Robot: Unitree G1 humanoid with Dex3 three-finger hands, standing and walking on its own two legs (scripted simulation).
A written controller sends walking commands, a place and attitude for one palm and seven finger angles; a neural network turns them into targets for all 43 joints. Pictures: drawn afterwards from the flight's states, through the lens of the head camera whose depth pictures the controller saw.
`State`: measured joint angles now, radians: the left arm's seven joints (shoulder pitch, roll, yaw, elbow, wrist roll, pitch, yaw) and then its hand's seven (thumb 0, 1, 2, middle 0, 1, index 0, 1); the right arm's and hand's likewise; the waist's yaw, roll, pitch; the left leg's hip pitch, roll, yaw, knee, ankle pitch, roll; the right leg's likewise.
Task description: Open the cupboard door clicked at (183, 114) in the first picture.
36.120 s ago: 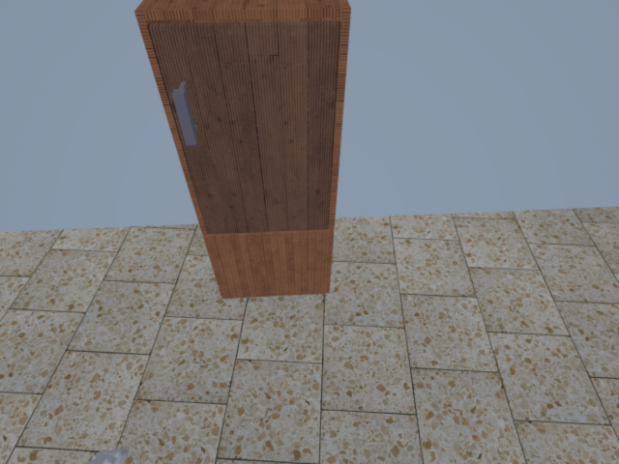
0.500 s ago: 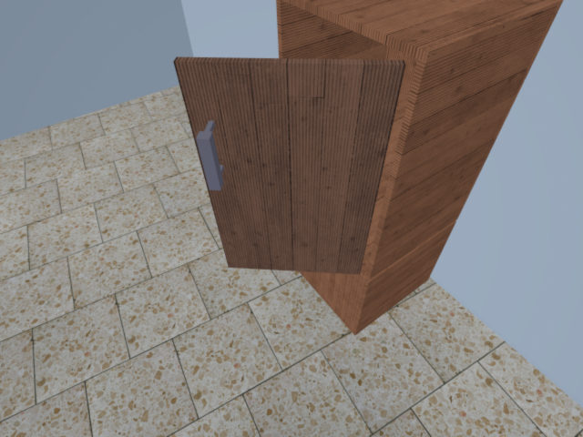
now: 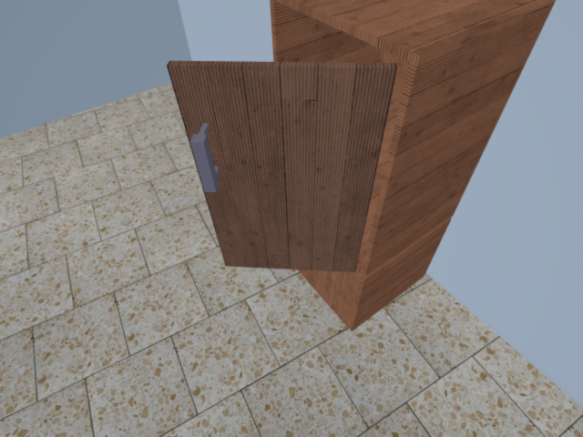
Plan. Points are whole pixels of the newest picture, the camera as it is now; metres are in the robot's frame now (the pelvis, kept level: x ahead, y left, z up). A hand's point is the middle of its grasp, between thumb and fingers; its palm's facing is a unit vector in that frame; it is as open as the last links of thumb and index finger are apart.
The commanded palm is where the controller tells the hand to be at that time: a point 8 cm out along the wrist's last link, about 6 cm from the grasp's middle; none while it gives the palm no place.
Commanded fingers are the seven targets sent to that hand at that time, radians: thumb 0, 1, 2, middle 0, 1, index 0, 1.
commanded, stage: look again from close up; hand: left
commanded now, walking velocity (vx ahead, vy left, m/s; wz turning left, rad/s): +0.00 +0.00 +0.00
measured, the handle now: (208, 157) +0.59 +0.19 +0.04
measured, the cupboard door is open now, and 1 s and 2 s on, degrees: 50 50 50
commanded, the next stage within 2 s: raise the hand with hooked fingers in 0.32 s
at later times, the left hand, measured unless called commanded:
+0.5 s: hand out of the picture +0.08 +0.16 -0.13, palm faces +0.20 -0.95 -0.23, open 7.3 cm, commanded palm +0.12 +0.20 -0.07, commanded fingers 0.00 0.78 0.85 -0.21 -0.38 -0.21 -0.38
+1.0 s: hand (153, 411) +0.16 +0.19 -0.03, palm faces +0.10 -0.99 -0.05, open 9.6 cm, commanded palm +0.15 +0.24 -0.02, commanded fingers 0.00 0.20 0.60 -0.25 -0.75 -0.25 -0.75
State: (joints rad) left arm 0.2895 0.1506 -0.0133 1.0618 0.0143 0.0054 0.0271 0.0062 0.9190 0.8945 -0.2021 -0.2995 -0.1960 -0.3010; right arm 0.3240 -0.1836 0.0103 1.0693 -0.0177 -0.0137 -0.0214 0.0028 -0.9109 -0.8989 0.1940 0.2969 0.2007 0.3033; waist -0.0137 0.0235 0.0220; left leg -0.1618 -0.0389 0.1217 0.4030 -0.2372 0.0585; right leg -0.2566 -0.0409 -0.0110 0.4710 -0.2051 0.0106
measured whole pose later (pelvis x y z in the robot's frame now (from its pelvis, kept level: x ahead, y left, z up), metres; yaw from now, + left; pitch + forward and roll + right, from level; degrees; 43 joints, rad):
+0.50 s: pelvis +0.02 -0.03 +0.00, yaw +1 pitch +0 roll +1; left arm 0.42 0.17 0.02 0.63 -0.09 0.03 0.07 0.03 0.94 0.89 -0.21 -0.30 -0.20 -0.31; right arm 0.33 -0.18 0.02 1.00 0.02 -0.11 -0.06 0.01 -0.92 -0.90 0.20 0.30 0.20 0.30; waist 0.01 0.02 0.03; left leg -0.16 0.01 0.08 0.44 -0.28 0.01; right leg -0.23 0.00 -0.06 0.49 -0.25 -0.04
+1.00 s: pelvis +0.00 -0.04 -0.08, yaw +4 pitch +11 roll -2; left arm 0.42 0.23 0.25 0.07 -0.33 -0.56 -0.42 0.01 0.42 0.69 -0.24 -0.61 -0.23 -0.61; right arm 0.14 -0.27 -0.03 0.53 0.01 -0.27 -0.04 0.01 -0.91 -0.90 0.19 0.30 0.20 0.30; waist 0.05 -0.01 -0.09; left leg -0.76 0.01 -0.05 1.10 -0.54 -0.01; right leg -0.77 0.00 -0.13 1.04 -0.48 -0.05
